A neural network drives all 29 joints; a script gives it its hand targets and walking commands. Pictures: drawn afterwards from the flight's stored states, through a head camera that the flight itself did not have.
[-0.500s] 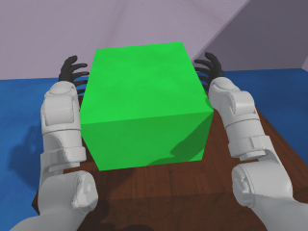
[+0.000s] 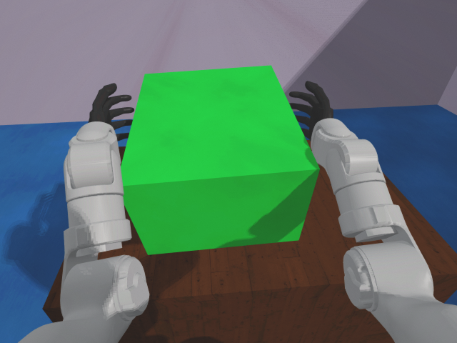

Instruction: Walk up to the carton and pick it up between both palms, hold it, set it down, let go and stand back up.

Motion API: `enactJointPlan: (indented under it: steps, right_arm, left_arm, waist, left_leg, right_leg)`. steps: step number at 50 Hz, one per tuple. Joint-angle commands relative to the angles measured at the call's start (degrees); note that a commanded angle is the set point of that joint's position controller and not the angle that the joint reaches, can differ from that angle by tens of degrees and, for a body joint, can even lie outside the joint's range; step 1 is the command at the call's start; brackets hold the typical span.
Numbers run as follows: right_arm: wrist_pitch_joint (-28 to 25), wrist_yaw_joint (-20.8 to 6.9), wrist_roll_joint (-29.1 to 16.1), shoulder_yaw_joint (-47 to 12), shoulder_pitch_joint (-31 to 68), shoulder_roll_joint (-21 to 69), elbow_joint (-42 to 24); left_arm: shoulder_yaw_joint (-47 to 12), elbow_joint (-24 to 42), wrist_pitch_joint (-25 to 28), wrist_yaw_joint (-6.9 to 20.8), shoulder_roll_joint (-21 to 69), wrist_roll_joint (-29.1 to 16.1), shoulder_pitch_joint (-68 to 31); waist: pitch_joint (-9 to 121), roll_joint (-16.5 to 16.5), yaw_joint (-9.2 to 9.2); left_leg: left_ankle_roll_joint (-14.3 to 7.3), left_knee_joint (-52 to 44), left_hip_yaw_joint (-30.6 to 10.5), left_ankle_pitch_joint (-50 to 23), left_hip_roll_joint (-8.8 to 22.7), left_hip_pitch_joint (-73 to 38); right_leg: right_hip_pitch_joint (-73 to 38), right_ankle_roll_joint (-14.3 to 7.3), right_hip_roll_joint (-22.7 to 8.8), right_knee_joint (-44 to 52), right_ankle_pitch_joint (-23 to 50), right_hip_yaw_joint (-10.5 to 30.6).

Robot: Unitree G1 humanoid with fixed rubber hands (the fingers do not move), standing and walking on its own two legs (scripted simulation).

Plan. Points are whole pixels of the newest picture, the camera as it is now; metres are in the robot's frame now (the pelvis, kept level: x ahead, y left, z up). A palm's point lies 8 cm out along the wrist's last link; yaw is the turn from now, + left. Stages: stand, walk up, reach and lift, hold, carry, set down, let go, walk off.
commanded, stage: hold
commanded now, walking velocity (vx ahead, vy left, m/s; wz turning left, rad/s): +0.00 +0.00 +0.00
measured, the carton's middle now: (215, 150) +0.40 -0.01 +0.19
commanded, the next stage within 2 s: none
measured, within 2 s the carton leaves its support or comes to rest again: neither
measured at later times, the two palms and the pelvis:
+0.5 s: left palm (99, 130) +0.37 +0.17 +0.26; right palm (315, 123) +0.36 -0.18 +0.26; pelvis +0.00 +0.00 +0.00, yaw +1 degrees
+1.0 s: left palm (100, 131) +0.37 +0.17 +0.26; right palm (316, 124) +0.36 -0.18 +0.26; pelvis +0.00 +0.00 +0.00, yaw +0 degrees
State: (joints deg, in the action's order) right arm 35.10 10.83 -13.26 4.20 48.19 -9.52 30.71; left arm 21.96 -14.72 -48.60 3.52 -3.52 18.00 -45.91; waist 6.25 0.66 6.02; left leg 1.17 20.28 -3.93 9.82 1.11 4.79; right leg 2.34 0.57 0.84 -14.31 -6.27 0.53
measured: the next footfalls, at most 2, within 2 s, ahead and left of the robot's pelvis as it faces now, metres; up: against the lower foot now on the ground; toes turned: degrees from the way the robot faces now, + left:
none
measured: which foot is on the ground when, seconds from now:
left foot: down 0.00-1.00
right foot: down 0.00-1.00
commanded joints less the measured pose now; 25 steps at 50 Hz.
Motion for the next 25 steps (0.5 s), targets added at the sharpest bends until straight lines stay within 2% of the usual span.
enactJointPlan:
  steps: [1, 11, 25]
  right_arm:
    - [-4.1, -10.6, -9.9, -16.8, 50.9, 31.1, -18.3]
    - [-4.6, -10.2, -8.9, -15.1, 51.4, 31.3, -15.2]
    - [-4.6, -10.0, -10.4, -15.8, 50.1, 30.0, -17.2]
  left_arm:
    - [-23.9, 6.0, 4.7, 10.6, 27.1, -14.1, -43.1]
    - [-23.7, 3.3, 5.7, 10.9, 27.6, -14.7, -44.9]
    - [-24.6, 6.1, 5.7, 10.5, 27.9, -14.9, -43.9]
  waist:
    - [21.7, -1.6, -0.82]
    - [21.8, -2.1, 0.44]
    - [22.7, -3.3, 0.67]
  left_leg:
    - [-0.3, -4.2, 3.9, -8.2, -3.8, 2.0]
    - [-0.3, -4.6, 3.7, -5.8, -3.8, 2.3]
    - [1.0, -3.3, 3.2, -11.5, -3.7, 0.2]
  right_leg:
    - [-9.6, -0.4, 3.2, 0.3, 5.5, -0.9]
    - [-8.9, -0.4, 2.8, 0.7, 4.6, -0.6]
    - [-9.7, -0.5, 3.3, 0.4, 7.5, -1.0]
